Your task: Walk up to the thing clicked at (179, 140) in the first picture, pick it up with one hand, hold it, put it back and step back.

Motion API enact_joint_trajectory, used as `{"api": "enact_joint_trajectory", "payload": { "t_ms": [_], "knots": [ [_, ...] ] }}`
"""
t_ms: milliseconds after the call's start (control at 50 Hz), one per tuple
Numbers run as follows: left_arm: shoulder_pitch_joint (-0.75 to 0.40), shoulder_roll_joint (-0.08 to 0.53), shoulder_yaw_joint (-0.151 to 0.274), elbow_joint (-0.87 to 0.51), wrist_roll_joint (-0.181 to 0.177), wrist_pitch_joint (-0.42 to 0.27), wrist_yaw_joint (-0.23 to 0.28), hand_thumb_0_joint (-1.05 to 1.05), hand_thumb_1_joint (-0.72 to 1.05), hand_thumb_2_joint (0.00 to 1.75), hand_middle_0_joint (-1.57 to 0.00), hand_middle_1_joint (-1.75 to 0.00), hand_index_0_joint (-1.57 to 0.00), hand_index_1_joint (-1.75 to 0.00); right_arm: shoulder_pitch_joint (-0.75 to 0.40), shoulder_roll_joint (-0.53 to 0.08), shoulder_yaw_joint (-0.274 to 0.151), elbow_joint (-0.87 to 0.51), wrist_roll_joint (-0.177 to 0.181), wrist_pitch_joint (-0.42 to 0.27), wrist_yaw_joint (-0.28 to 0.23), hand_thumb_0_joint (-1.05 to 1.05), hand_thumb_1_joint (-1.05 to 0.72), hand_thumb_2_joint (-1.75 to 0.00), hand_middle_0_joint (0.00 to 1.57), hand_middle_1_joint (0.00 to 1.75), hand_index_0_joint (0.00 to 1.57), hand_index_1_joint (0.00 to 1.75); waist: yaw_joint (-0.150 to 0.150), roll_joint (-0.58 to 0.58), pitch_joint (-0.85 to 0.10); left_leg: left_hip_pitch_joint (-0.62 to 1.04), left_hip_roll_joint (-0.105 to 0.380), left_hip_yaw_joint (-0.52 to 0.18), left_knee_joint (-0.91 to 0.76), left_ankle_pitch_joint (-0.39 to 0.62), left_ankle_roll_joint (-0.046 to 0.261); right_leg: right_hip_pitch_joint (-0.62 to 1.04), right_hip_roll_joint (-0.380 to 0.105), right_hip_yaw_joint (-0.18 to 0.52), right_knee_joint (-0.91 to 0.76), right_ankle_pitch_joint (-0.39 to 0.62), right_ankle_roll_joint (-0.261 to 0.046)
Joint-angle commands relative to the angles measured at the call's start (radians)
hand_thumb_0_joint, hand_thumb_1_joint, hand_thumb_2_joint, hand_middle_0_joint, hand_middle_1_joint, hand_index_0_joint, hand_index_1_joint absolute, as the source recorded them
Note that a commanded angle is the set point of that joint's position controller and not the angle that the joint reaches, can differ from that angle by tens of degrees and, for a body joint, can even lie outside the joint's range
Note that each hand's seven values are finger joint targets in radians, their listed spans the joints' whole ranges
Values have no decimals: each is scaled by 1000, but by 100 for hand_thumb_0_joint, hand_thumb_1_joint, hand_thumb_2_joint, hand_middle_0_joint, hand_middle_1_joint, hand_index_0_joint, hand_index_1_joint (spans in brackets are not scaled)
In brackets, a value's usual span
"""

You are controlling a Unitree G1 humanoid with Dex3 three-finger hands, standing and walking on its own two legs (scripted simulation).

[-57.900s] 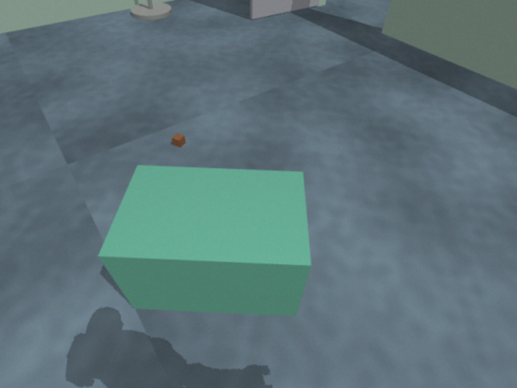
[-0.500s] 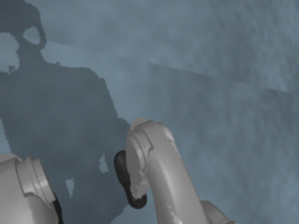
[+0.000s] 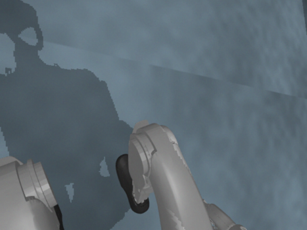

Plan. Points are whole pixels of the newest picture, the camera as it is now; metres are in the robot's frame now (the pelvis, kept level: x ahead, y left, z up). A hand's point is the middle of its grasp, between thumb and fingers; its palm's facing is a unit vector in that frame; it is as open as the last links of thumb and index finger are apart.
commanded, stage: open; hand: left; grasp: from above
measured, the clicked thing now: out of the picture +0.45 +0.34 -0.28
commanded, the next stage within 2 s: withdraw in 0.38 s
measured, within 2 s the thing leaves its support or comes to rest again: neither
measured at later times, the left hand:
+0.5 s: hand out of the picture +0.45 +0.34 -0.25, palm faces -0.41 -0.18 -0.89, open 14.0 cm
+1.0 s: hand out of the picture +0.45 +0.38 -0.09, palm faces -0.36 -0.09 -0.93, open 14.1 cm
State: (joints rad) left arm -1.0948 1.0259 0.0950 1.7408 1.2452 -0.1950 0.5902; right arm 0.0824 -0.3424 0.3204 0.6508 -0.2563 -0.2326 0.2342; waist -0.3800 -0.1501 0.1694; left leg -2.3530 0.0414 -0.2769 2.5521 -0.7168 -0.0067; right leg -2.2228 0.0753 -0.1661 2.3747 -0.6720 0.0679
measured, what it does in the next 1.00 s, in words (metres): stands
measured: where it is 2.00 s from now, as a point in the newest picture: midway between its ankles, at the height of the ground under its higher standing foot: (98, 212)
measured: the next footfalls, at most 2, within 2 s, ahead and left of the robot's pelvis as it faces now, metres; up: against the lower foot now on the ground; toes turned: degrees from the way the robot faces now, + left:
none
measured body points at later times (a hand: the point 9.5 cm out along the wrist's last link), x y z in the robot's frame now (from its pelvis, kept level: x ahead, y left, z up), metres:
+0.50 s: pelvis +0.00 +0.00 +0.00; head +0.28 +0.13 +0.33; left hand +0.47 +0.34 -0.20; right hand +0.06 -0.25 -0.06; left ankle +0.06 +0.13 -0.27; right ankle +0.11 -0.12 -0.27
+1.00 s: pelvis +0.00 +0.00 +0.03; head +0.22 +0.09 +0.41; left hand +0.47 +0.38 -0.04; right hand +0.11 -0.25 -0.07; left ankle +0.06 +0.13 -0.27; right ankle +0.11 -0.12 -0.27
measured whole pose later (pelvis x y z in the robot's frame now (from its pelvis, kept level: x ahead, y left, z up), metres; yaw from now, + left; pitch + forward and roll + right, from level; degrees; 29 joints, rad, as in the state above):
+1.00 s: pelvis +0.00 +0.00 +0.03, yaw +5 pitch +32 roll -10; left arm -0.99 0.82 0.03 1.31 1.13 -0.06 0.27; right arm 0.13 -0.30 0.13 0.66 -0.13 -0.07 0.22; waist -0.24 0.02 -0.04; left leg -2.31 0.04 -0.18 2.41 -0.69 0.00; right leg -2.20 0.04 -0.10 2.30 -0.68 0.05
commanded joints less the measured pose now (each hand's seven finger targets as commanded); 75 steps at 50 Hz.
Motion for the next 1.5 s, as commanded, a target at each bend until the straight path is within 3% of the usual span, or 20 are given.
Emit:
{"api": "enact_joint_trajectory", "payload": {
  "t_ms": [0, 80, 140, 220, 260, 300, 320, 460, 500, 580, 600, 680, 740, 860, 1000, 1100, 1120, 1240, 1360, 1480],
  "knots": [
    [-246, 205, -4, -107, -11, -4, 38, 0, -36, 87, -25, -79, -23, -80, 187, -328, -92, 17, 6, 6, -5, 0, -88, -90, 20, 30, 20, 30, -51, 545, -650, 511, 29, 107, -249, 263, 9, 360, 43, -122, -188, 307, -81],
    [-248, 222, 10, -108, -15, -7, 45, 0, -43, 92, -19, -84, -18, -86, 186, -331, -96, 19, 10, 4, -8, 0, -88, -90, 20, 30, 20, 30, -37, 571, -643, 513, 29, 100, -268, 247, 2, 331, 37, -127, -181, 282, -86],
    [-256, 206, -14, -107, -8, -5, 41, 0, -46, 94, -16, -88, -15, -89, 184, -331, -93, 15, 8, 4, -7, 0, -88, -90, 20, 30, 20, 30, -48, 565, -615, 495, 29, 105, -271, 222, 5, 331, 42, -122, -193, 267, -87],
    [-233, 240, 16, -90, -15, 0, 43, 0, -47, 96, -14, -90, -13, -91, 186, -339, -93, 5, 5, 2, -9, 0, -88, -90, 20, 30, 20, 30, -40, 532, -625, 476, 27, 107, -269, 193, 11, 347, 40, -121, -203, 242, -84],
    [-247, 207, -11, -95, -21, -1, 34, 0, -49, 97, -12, -93, -11, -94, 184, -331, -92, 1, 10, 0, -9, 0, -88, -90, 20, 30, 20, 30, -54, 515, -606, 468, 27, 111, -260, 188, 13, 347, 40, -115, -204, 244, -83],
    [-256, 250, 17, -144, -21, -4, 38, 0, -51, 99, -9, -95, -8, -96, 194, -339, -93, 6, 10, 1, -12, 0, -88, -90, 20, 30, 20, 30, -35, 550, -669, 509, 28, 104, -262, 226, 8, 361, 37, -121, -198, 269, -82],
    [-236, 219, -2, -121, -24, -2, 36, 0, -54, 101, -9, -95, -7, -96, 192, -329, -90, 5, 9, 2, -12, 0, -88, -90, 20, 30, 20, 30, -39, 550, -662, 512, 30, 106, -262, 242, 7, 378, 41, -116, -197, 284, -84],
    [-239, 248, 18, -144, -28, -2, 41, 0, -54, 101, -7, -97, -6, -98, 192, -331, -88, 8, 8, 10, -12, 0, -88, -89, 20, 30, 20, 30, -29, 561, -671, 501, 30, 105, -268, 259, 6, 377, 44, -121, -197, 293, -86],
    [-235, 215, -2, -135, -22, 7, 33, 0, -52, 98, -7, -103, -8, -101, 197, -329, -89, 9, 7, 10, -11, 0, -90, -90, 20, 30, 20, 30, -44, 568, -661, 524, 31, 108, -264, 274, 4, 376, 45, -121, -194, 308, -85],
    [-251, 233, 14, -245, -19, 4, 22, 0, -53, 99, -7, -101, -7, -101, 190, -322, -105, 10, 16, 10, -6, 0, -91, -90, 20, 30, 20, 30, -12, 657, -707, 569, 29, 102, -285, 284, -8, 335, 34, -126, -173, 305, -94],
    [-220, 254, 42, -257, -15, 10, 16, 0, -52, 98, -7, -102, -8, -101, 194, -330, -115, 12, 15, 19, -8, 0, -90, -90, 20, 30, 20, 30, 0, 663, -738, 582, 26, 102, -297, 277, -9, 347, 34, -125, -176, 295, -95],
    [-184, 216, 39, -439, -13, 24, -31, 0, -53, 99, -7, -101, -7, -101, 194, -301, -159, 11, 32, 40, -2, 0, -90, -90, 20, 30, 20, 30, 62, 750, -861, 636, 19, 136, -298, 334, -12, 362, 33, -95, -180, 336, -102],
    [-141, 143, 40, -525, -49, 54, -67, 0, -52, 99, -7, -101, -7, -100, 214, -278, -203, 12, 57, 64, 7, 0, -90, -90, 20, 30, 20, 30, 92, 720, -905, 596, 11, 155, -317, 319, -3, 346, 27, -76, -199, 335, -101],
    [-168, 25, -20, -538, -112, 132, -209, 0, -54, 101, -7, -101, -6, -101, 260, -250, -268, 7, 115, 131, 2, 0, -90, -90, 20, 30, 20, 30, 82, 498, -828, 484, -1, 170, -381, 207, 28, 337, 23, -37, -292, 237, -95],
    [-169, -44, -88, -606, -145, 121, -441, 0, -54, 102, -7, -101, -6, -102, 287, -223, -307, -16, 160, 211, -58, 0, -90, -90, 20, 30, 20, 30, 101, 362, -793, 471, -23, 185, -458, 131, 35, 404, 5, 13, -381, 123, -109],
    [-156, -56, -95, -610, -152, 70, -502, 0, -52, 101, -7, -100, -7, -101, 290, -209, -300, -34, 174, 242, -115, 0, -89, -90, 20, 30, 20, 30, 107, 291, -749, 467, -31, 197, -469, 154, 38, 406, -7, 20, -411, 142, -108],
    [-178, -19, -80, -636, -143, 52, -505, 0, -51, 101, -7, -100, -7, -101, 289, -213, -295, -38, 176, 245, -125, 0, -89, -90, 20, 30, 20, 30, 115, 301, -754, 457, -37, 197, -467, 153, 38, 393, -13, 19, -408, 135, -110],
    [-215, 0, -66, -609, -98, -41, -445, 0, -51, 100, -8, -99, -8, -99, 259, -189, -268, -32, 157, 255, -152, 0, -89, -90, 20, 30, 20, 30, 134, 407, -796, 544, -32, 200, -463, 163, 26, 330, -17, 19, -362, 147, -112],
    [-335, -12, -83, -503, -21, -82, -291, 0, -50, 99, -7, -101, -8, -100, 260, -203, -250, 7, 125, 253, -146, 0, -89, -89, 20, 30, 20, 30, 80, 490, -800, 575, -34, 191, -434, 146, 20, 252, -17, -9, -307, 147, -110],
    [-374, 74, -4, -473, 44, -43, -161, 0, -47, 96, -9, -100, -11, -98, 280, -221, -256, 17, 103, 230, -140, 0, -89, -89, 20, 30, 20, 30, 93, 602, -893, 650, -31, 193, -433, 167, 7, 223, -22, -24, -257, 170, -114]
  ]
}}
